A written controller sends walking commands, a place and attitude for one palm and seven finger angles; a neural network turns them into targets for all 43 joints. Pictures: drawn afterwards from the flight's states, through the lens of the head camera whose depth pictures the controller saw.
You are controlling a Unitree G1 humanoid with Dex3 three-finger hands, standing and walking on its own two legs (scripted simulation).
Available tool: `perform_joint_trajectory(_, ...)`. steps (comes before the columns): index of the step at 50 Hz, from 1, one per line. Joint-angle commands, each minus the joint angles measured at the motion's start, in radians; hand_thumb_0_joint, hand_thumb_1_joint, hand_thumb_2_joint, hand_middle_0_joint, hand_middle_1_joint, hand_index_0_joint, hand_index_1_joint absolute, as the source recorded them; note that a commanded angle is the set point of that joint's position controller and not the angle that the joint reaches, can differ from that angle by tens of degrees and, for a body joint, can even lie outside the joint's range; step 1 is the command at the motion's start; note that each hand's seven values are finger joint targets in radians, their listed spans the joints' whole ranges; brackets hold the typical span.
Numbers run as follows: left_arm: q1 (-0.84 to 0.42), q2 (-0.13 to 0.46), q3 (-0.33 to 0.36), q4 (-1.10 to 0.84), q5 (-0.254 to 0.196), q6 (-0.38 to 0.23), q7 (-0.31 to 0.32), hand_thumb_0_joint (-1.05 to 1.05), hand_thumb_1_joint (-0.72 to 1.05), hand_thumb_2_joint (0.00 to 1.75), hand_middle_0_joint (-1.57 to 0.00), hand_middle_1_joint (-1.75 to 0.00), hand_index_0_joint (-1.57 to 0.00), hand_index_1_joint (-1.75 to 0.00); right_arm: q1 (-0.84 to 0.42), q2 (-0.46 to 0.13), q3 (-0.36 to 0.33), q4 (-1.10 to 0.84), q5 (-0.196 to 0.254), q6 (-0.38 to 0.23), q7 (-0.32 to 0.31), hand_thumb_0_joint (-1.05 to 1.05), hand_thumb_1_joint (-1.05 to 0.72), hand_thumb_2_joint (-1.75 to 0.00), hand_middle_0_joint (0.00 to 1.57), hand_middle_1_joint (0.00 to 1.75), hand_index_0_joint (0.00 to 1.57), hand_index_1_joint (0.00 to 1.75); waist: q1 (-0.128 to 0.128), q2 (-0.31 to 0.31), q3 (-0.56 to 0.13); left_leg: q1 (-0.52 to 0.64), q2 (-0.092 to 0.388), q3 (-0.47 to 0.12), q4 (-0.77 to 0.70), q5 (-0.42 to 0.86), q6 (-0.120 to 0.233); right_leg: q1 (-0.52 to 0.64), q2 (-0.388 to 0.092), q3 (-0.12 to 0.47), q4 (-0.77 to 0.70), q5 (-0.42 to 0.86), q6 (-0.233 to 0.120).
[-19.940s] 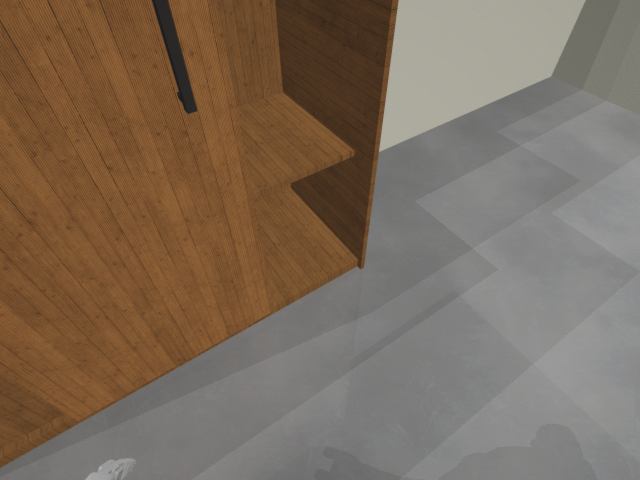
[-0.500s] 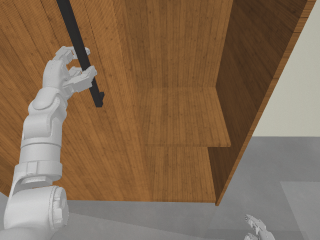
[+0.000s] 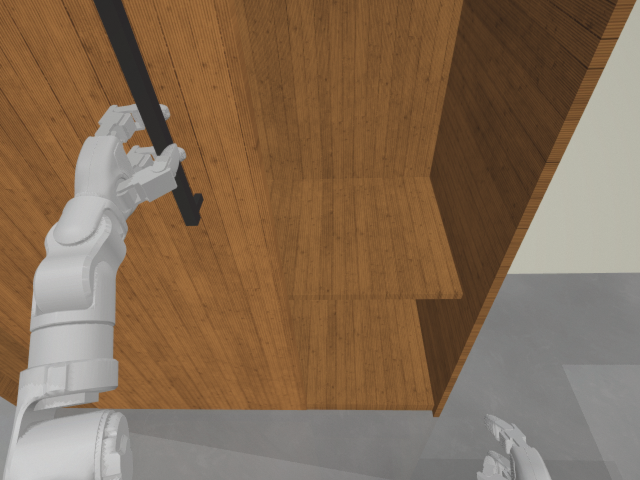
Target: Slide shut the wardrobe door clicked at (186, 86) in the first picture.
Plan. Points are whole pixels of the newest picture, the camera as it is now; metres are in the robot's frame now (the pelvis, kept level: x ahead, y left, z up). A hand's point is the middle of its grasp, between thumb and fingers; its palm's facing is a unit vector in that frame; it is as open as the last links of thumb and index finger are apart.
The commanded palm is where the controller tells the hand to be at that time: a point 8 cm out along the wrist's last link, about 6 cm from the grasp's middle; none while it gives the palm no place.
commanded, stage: tug the door sideways, standing still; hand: left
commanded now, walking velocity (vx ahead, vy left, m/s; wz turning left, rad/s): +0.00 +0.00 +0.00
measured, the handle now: (158, 109) +0.46 +0.19 +0.27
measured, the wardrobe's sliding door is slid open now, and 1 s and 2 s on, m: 0.39 0.37 0.35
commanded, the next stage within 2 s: step sideways, sliding the door along in 0.98 s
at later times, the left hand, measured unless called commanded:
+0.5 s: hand (169, 169) +0.39 +0.17 +0.23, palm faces +0.13 -0.99 -0.05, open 7.1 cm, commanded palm +0.37 +0.18 +0.23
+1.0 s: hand (181, 170) +0.39 +0.16 +0.23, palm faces +0.12 -0.99 -0.05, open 7.1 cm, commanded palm +0.37 +0.15 +0.23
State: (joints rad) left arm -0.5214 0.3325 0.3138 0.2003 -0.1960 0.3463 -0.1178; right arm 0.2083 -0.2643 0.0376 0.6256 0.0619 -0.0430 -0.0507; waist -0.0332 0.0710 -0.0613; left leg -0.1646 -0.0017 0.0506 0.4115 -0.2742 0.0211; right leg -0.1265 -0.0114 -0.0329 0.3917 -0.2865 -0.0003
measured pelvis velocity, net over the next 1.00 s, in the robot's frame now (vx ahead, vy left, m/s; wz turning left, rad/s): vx -0.03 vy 0.01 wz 0.08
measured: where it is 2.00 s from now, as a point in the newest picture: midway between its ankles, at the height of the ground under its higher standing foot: outside the picture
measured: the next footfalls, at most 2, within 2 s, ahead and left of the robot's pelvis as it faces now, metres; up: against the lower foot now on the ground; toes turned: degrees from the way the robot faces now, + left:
right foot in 2.00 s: +0.21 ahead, -0.32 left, +0.00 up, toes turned +4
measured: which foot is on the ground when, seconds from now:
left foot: down 0.00-1.00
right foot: down 0.00-1.00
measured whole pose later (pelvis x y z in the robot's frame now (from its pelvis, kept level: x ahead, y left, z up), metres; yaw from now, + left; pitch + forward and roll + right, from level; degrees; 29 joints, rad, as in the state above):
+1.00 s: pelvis -0.03 +0.01 +0.00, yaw +4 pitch +1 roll +0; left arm -0.83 0.22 0.10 0.55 -0.16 0.22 0.03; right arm 0.24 -0.24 0.04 0.77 0.05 -0.17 -0.04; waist 0.03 0.06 -0.03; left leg -0.23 -0.04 -0.02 0.46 -0.24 0.03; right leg -0.16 -0.05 -0.09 0.43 -0.28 0.01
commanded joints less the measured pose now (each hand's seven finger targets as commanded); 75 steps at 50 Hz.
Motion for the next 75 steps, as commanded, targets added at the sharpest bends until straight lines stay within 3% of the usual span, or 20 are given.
perform_joint_trajectory(1,-0.306,0.186,0.009,-0.318,-0.037,-0.050,-0.059,0.00,0.90,0.90,-0.45,-1.40,-0.45,-1.40,-0.140,-0.110,-0.041,-0.161,0.003,-0.045,-0.003,0.00,-0.90,-0.90,0.20,0.30,0.20,0.30,0.054,-0.040,-0.346,0.238,0.017,-0.065,0.059,0.719,0.014,0.068,0.021,-0.026,0.037,0.643,-0.020)
perform_joint_trajectory(5,-0.433,0.242,0.030,-0.237,-0.027,-0.031,-0.053,0.00,0.90,0.90,-0.45,-1.40,-0.45,-1.40,-0.126,-0.121,-0.040,-0.129,0.002,-0.038,-0.013,0.00,-0.90,-0.90,0.20,0.30,0.20,0.30,0.035,-0.061,-0.307,0.215,0.009,-0.061,0.062,0.681,0.018,0.051,0.023,-0.025,0.030,0.646,-0.019)
perform_joint_trajectory(7,-0.565,0.164,-0.053,-0.187,-0.022,-0.027,-0.051,0.00,0.90,0.90,-0.45,-1.40,-0.45,-1.40,-0.114,-0.117,-0.042,-0.109,0.004,-0.040,-0.020,0.00,-0.90,-0.90,0.20,0.30,0.20,0.30,-0.001,-0.057,-0.279,0.220,0.008,-0.061,0.066,0.643,0.021,0.003,0.026,-0.025,0.022,0.613,-0.017)
perform_joint_trajectory(11,-0.608,0.115,-0.088,-0.178,-0.009,-0.023,-0.029,0.00,0.90,0.90,-0.45,-1.40,-0.45,-1.40,-0.099,-0.108,-0.044,-0.093,-0.001,-0.045,-0.017,0.00,-0.90,-0.90,0.20,0.30,0.20,0.30,-0.002,0.038,-0.333,0.276,0.004,-0.074,0.093,0.729,0.014,-0.020,0.024,-0.026,0.032,0.619,-0.022)
perform_joint_trajectory(16,-0.653,0.008,-0.171,-0.128,-0.018,-0.051,-0.012,0.00,0.90,0.90,-0.45,-1.40,-0.45,-1.40,-0.112,-0.101,-0.044,-0.082,-0.001,-0.048,-0.013,0.00,-0.90,-0.90,0.20,0.30,0.20,0.30,-0.017,-0.085,-0.331,0.248,0.000,-0.084,0.081,0.611,0.019,-0.019,0.028,-0.032,0.031,0.571,-0.021)
perform_joint_trajectory(21,-0.754,-0.063,-0.253,-0.118,-0.002,-0.094,-0.006,0.00,0.90,0.90,-0.45,-1.40,-0.45,-1.40,-0.106,-0.092,-0.039,-0.067,-0.004,-0.055,-0.008,0.00,-0.90,-0.90,0.20,0.30,0.20,0.30,-0.031,0.005,-0.341,0.304,0.004,-0.104,0.085,0.613,0.008,-0.068,0.027,-0.032,0.034,0.511,-0.029)
perform_joint_trajectory(30,-0.855,-0.200,-0.359,-0.023,-0.007,-0.153,0.013,0.00,0.90,0.90,-0.45,-1.40,-0.45,-1.40,-0.098,-0.081,-0.035,-0.040,-0.004,-0.097,0.000,0.00,-0.90,-0.90,0.20,0.30,0.20,0.30,-0.051,-0.024,-0.294,0.295,0.013,-0.136,0.062,0.462,-0.003,-0.135,0.036,-0.040,0.022,0.370,-0.036)
perform_joint_trajectory(51,-0.943,-0.244,-0.386,0.060,0.002,-0.214,0.055,0.00,0.90,0.90,-0.45,-1.40,-0.45,-1.40,-0.055,-0.084,-0.040,0.012,-0.006,-0.184,0.014,0.00,-0.90,-0.90,0.20,0.30,0.20,0.30,-0.054,-0.007,-0.308,0.309,0.016,-0.150,0.043,0.437,-0.023,-0.177,0.037,-0.041,0.019,0.317,-0.034)
perform_joint_trajectory(54,-0.988,-0.198,-0.363,0.014,0.006,-0.225,0.061,0.00,0.90,0.90,-0.45,-1.40,-0.45,-1.40,-0.054,-0.090,-0.042,0.009,-0.009,-0.185,0.016,0.00,-0.90,-0.90,0.20,0.30,0.20,0.30,-0.048,-0.010,-0.336,0.312,0.013,-0.149,0.038,0.430,-0.023,-0.152,0.037,-0.039,0.014,0.319,-0.035)
perform_joint_trajectory(55,-0.928,0.383,0.011,0.014,0.098,-0.356,0.156,0.00,0.90,0.90,-0.45,-1.40,-0.45,-1.40,-0.044,-0.146,-0.051,-0.023,-0.026,-0.156,0.002,0.00,-0.90,-0.90,0.20,0.30,0.20,0.30,0.040,0.014,-0.182,0.122,0.096,-0.148,0.042,0.365,0.037,-0.172,-0.010,0.018,0.009,0.163,-0.005)
perform_joint_trajectory(56,-0.848,0.162,-0.152,0.084,0.120,-0.404,0.160,0.00,0.90,0.90,-0.45,-1.40,-0.45,-1.40,-0.037,-0.107,-0.043,-0.001,-0.045,-0.136,0.001,0.00,-0.90,-0.90,0.20,0.30,0.20,0.30,0.019,-0.059,-0.175,0.098,0.089,-0.145,0.029,0.281,0.037,-0.136,-0.011,0.001,0.030,0.150,0.003)
perform_joint_trajectory(57,-0.785,0.093,-0.185,0.123,0.115,-0.421,0.164,0.00,0.90,0.90,-0.45,-1.40,-0.45,-1.40,-0.052,-0.100,-0.053,-0.014,-0.039,-0.128,0.000,0.00,-0.90,-0.90,0.20,0.30,0.20,0.30,0.024,-0.049,-0.176,0.114,0.109,-0.152,0.023,0.235,0.044,-0.156,-0.010,-0.002,0.052,0.132,0.003)
perform_joint_trajectory(61,-0.798,0.100,-0.200,0.013,0.110,-0.467,0.166,0.00,0.90,0.90,-0.45,-1.40,-0.45,-1.40,-0.068,-0.105,-0.066,-0.068,-0.041,-0.080,-0.014,0.00,-0.90,-0.90,0.20,0.30,0.20,0.30,0.009,0.045,-0.234,0.219,0.258,-0.338,0.005,0.213,0.125,-0.290,0.033,0.003,0.261,-0.097,-0.004)
perform_joint_trajectory(64,-0.801,0.141,-0.175,-0.049,0.114,-0.475,0.180,0.00,0.90,0.90,-0.45,-1.40,-0.45,-1.40,-0.074,-0.104,-0.068,-0.084,-0.037,-0.048,-0.015,0.00,-0.90,-0.90,0.20,0.30,0.20,0.30,0.010,0.112,-0.244,0.315,0.312,-0.393,0.037,0.348,0.170,-0.377,0.034,0.030,0.311,-0.233,-0.019)
perform_joint_trajectory(66,-0.810,0.176,-0.148,-0.096,0.117,-0.485,0.186,0.00,0.90,0.90,-0.45,-1.40,-0.45,-1.40,-0.073,-0.105,-0.070,-0.097,-0.030,-0.033,-0.011,0.00,-0.90,-0.90,0.20,0.30,0.20,0.30,0.013,0.117,-0.262,0.318,0.292,-0.300,0.145,0.525,0.155,-0.299,0.036,0.029,0.198,-0.162,-0.028)
perform_joint_trajectory(68,-0.801,0.152,-0.180,-0.130,0.114,-0.489,0.180,0.00,0.90,0.90,-0.45,-1.40,-0.45,-1.40,-0.078,-0.098,-0.071,-0.113,-0.018,-0.021,-0.005,0.00,-0.90,-0.90,0.20,0.30,0.20,0.30,0.018,0.043,-0.296,0.167,0.215,-0.165,0.271,0.520,0.091,-0.058,0.017,0.033,0.017,0.041,-0.042)
perform_joint_trajectory(70,-0.823,0.116,-0.202,-0.160,0.127,-0.478,0.173,0.00,0.90,0.90,-0.45,-1.40,-0.45,-1.40,-0.106,-0.071,-0.069,-0.123,-0.014,-0.013,-0.002,0.00,-0.90,-0.90,0.20,0.30,0.20,0.30,0.021,-0.249,-0.276,-0.130,0.070,-0.003,0.515,0.257,0.021,0.168,-0.122,0.188,-0.050,0.366,-0.116)
perform_joint_trajectory(71,-0.810,0.127,-0.179,-0.113,0.130,-0.474,0.175,0.00,0.90,0.90,-0.45,-1.40,-0.45,-1.40,-0.137,-0.057,-0.081,-0.118,-0.008,-0.018,-0.005,0.00,-0.90,-0.90,0.20,0.30,0.20,0.30,0.034,-0.394,-0.206,-0.296,-0.004,-0.004,0.652,-0.143,-0.002,0.204,-0.220,0.313,-0.047,0.569,-0.189)
perform_joint_trajectory(73,-0.739,0.099,-0.195,-0.085,0.134,-0.485,0.188,0.00,0.90,0.90,-0.45,-1.40,-0.45,-1.40,-0.118,-0.062,-0.085,-0.089,-0.005,-0.017,-0.011,0.00,-0.90,-0.90,0.20,0.30,0.20,0.30,0.047,-0.269,-0.174,-0.380,0.018,-0.065,0.727,-0.238,0.008,0.251,-0.255,0.306,0.034,0.716,-0.206)
perform_joint_trajectory(75,-0.793,-0.003,-0.277,-0.227,0.142,-0.525,0.187,0.00,0.90,0.90,-0.45,-1.40,-0.45,-1.40,-0.131,-0.029,-0.061,-0.093,-0.019,-0.023,-0.009,0.00,-0.90,-0.90,0.20,0.30,0.20,0.30,0.038,-0.126,-0.180,-0.368,0.027,-0.030,0.546,-0.205,0.013,0.312,-0.230,0.237,0.099,0.821,-0.210)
